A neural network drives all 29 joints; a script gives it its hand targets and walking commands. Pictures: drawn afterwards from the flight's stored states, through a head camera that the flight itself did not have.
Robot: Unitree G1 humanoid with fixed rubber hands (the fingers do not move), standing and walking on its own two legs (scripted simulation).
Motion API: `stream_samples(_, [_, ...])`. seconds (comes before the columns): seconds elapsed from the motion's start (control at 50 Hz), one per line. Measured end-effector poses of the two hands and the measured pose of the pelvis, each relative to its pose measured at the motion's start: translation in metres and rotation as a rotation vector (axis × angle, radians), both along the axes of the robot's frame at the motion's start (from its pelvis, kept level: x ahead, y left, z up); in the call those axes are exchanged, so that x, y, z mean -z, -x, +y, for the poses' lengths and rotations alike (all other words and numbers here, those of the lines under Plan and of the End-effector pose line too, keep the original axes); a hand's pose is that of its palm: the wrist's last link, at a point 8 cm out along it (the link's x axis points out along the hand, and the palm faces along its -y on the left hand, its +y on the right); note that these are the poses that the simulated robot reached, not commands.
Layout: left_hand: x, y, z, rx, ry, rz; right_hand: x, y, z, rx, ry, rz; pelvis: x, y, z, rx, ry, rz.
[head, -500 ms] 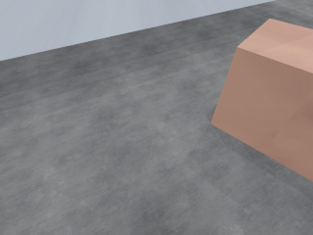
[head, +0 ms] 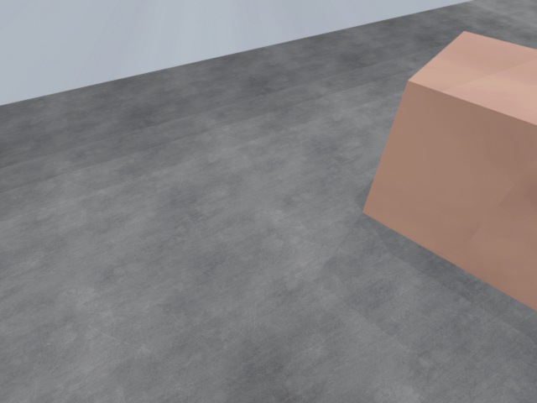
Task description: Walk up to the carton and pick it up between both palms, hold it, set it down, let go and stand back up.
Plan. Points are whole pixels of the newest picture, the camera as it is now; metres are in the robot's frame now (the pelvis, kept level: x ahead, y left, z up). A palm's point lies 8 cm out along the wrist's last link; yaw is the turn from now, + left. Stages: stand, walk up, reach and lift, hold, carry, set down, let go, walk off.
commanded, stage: stand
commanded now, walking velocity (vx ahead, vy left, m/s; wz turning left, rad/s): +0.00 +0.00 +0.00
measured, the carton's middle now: out of the picture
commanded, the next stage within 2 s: none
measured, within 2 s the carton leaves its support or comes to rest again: neither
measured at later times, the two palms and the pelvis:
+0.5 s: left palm out of the picture -0.03 +0.19 -0.15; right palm out of the picture -0.02 -0.20 -0.15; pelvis +0.01 +0.00 +0.00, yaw +0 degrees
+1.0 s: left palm out of the picture -0.02 +0.18 -0.15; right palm out of the picture -0.01 -0.21 -0.15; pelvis +0.02 -0.01 +0.00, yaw +0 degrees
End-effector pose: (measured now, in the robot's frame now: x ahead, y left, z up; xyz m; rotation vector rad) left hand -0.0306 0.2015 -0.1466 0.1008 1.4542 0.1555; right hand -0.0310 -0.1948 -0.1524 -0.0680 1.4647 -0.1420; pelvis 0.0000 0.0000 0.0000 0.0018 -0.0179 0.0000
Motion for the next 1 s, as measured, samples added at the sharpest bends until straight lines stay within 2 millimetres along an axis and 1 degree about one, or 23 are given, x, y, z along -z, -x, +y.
stream_samples(0.12, [0.000,-0.003,0.003,-0.002,-0.007,0.000,-0.001,-0.005,-0.001,0.002,0.003,-0.008,0.000,-0.003,0.000,-0.002,0.000,0.002])
stream_samples(0.34, [0.002,-0.008,-0.008,-0.005,0.023,-0.004,-0.002,-0.006,0.000,0.000,0.002,0.004,0.000,-0.007,-0.002,-0.004,0.001,-0.007])
stream_samples(0.62, [-0.001,0.003,-0.008,-0.024,0.003,0.034,0.000,-0.009,-0.005,-0.005,0.001,0.012,0.000,-0.010,-0.005,-0.008,0.000,-0.001])
stream_samples(0.86, [-0.001,-0.003,-0.012,-0.022,0.005,0.029,-0.001,-0.013,-0.007,-0.007,-0.002,0.012,-0.001,-0.015,-0.008,-0.005,0.000,0.000])
stream_samples(1.0, [0.000,-0.010,-0.016,-0.023,0.015,0.015,-0.002,-0.017,-0.013,-0.010,0.010,0.009,-0.001,-0.017,-0.010,-0.007,0.000,-0.002])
